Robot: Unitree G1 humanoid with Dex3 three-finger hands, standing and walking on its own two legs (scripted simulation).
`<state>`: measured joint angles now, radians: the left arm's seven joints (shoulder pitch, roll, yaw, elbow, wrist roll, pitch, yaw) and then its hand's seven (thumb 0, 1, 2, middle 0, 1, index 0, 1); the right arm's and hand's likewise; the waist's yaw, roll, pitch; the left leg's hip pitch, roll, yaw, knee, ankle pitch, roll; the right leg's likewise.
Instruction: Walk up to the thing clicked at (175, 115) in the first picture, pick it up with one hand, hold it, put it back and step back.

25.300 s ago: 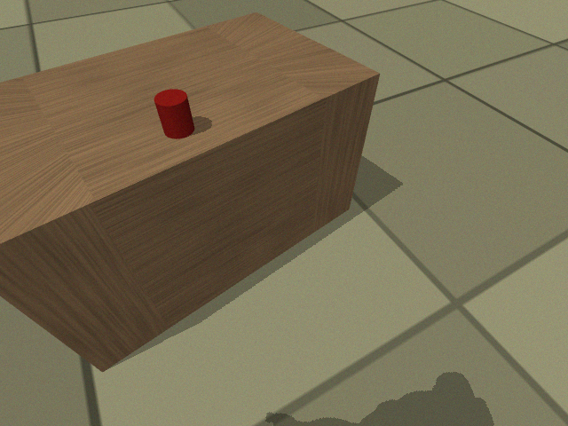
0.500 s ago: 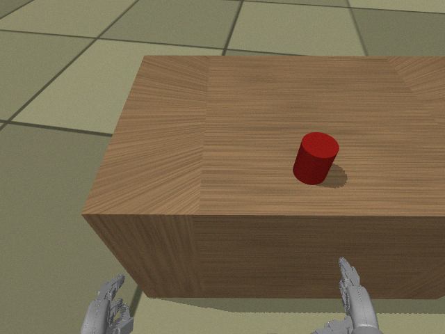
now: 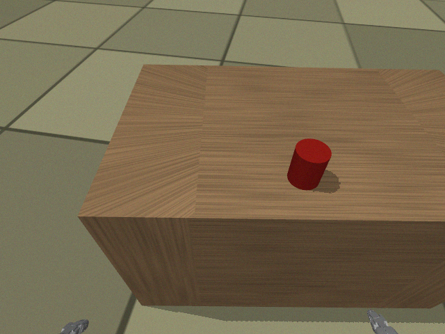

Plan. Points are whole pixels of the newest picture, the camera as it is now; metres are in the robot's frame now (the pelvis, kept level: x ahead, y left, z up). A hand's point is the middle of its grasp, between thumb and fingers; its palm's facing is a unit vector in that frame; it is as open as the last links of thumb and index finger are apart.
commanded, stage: home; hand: right
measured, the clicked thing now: (307, 164) +0.49 -0.21 +0.00
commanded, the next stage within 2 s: stand in 1.60 s
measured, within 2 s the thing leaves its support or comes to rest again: neither
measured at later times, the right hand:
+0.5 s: hand out of the picture +0.03 -0.27 -0.13, palm faces -0.07 +0.93 -0.35, open 17.4 cm
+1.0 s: hand out of the picture +0.05 -0.25 -0.12, palm faces -0.05 +0.93 -0.36, open 17.3 cm
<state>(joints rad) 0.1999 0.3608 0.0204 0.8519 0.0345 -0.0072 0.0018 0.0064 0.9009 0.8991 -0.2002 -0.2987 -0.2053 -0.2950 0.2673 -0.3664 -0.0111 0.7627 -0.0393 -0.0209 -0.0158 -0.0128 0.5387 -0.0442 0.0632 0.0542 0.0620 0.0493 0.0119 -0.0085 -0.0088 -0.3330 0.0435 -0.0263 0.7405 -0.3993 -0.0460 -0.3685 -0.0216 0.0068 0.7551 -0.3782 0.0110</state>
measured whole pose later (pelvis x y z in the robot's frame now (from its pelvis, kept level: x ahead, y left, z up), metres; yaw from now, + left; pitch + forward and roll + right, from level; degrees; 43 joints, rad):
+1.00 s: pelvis -0.02 +0.00 +0.03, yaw +0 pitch -3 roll +0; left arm 0.12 0.36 0.00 1.16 0.01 0.00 -0.01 0.00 0.90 0.90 -0.20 -0.30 -0.21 -0.30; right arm 0.16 -0.36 0.03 1.11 -0.02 -0.01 0.00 -0.01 0.50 -0.07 0.07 0.06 0.06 0.05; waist 0.01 -0.01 0.05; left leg -0.13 0.05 -0.02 0.38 -0.19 -0.05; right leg -0.16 -0.02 0.01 0.38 -0.16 0.02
